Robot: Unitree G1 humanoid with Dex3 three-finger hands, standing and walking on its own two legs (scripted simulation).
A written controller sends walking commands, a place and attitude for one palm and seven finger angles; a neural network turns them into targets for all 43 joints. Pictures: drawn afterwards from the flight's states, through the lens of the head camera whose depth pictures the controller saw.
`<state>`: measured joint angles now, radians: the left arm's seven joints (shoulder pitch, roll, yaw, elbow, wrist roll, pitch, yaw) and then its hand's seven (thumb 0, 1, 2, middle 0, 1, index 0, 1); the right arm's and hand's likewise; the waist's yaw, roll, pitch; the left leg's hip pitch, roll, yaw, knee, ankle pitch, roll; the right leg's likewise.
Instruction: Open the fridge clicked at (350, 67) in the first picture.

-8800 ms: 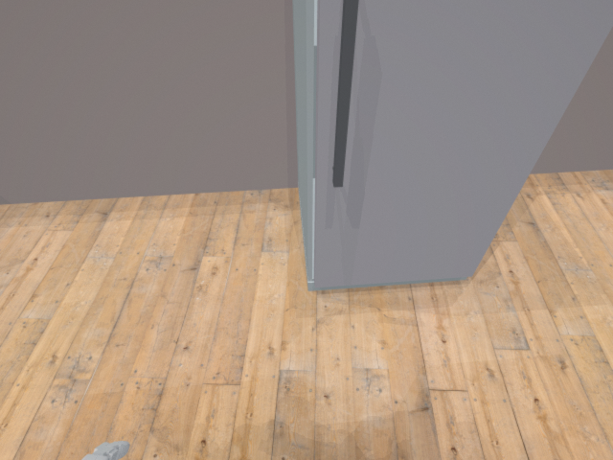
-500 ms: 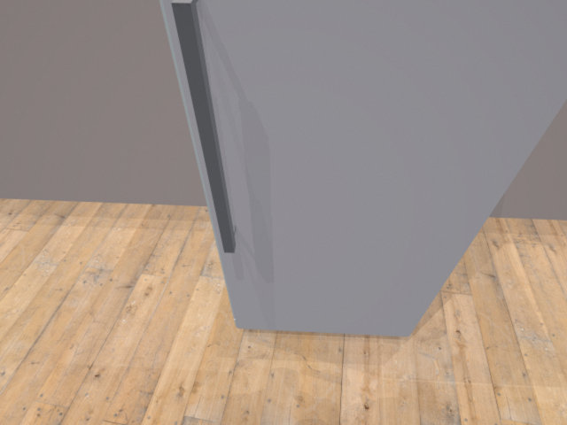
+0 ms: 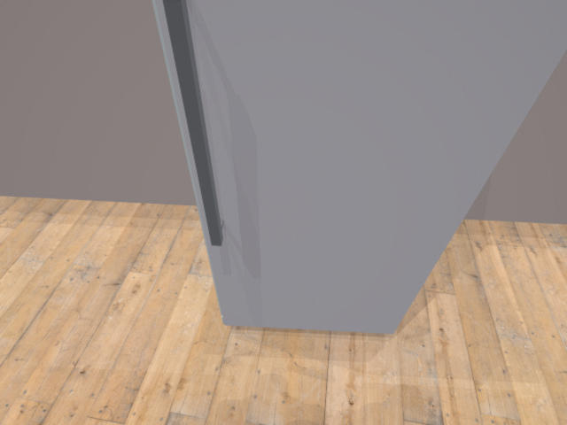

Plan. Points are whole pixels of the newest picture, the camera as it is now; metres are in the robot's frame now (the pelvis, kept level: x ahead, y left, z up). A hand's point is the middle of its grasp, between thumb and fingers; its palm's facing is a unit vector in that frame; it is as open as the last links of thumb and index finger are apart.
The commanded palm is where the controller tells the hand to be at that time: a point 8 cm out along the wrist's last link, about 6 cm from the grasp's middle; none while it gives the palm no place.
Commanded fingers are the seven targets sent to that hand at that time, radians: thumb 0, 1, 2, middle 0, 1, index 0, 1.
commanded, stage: come to a stop and stand still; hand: left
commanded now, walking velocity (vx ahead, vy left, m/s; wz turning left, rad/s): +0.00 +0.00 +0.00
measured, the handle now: (204, 147) +0.54 +0.17 +0.11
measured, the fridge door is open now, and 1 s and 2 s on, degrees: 0 0 0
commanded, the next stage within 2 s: look again from close up in 0.16 s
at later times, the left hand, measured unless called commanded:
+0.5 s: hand out of the picture +0.04 +0.18 -0.18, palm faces +0.01 -0.98 -0.18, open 7.3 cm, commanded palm none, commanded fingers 0.00 0.90 0.90 -0.20 -0.30 -0.20 -0.30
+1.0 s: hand out of the picture +0.06 +0.21 -0.18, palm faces -0.03 -0.98 -0.20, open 7.3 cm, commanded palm none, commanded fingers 0.00 0.90 0.90 -0.20 -0.30 -0.20 -0.30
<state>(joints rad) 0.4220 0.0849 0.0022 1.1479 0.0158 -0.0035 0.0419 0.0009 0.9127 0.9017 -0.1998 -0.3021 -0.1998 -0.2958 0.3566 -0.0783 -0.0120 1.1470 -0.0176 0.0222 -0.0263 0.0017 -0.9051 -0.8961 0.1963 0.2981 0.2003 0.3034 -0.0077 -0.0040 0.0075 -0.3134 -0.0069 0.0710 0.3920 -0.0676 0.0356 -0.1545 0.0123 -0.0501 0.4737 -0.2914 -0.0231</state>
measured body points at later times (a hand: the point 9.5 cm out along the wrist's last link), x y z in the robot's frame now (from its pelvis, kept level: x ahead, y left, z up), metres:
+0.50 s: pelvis +0.04 +0.02 -0.01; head +0.04 +0.02 +0.44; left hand +0.04 +0.23 -0.17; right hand +0.03 -0.20 -0.17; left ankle +0.09 +0.09 -0.74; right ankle -0.02 -0.10 -0.74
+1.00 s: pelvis +0.05 +0.03 +0.00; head +0.05 +0.04 +0.45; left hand +0.07 +0.26 -0.16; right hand +0.09 -0.21 -0.15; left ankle +0.09 +0.09 -0.74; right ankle -0.02 -0.10 -0.74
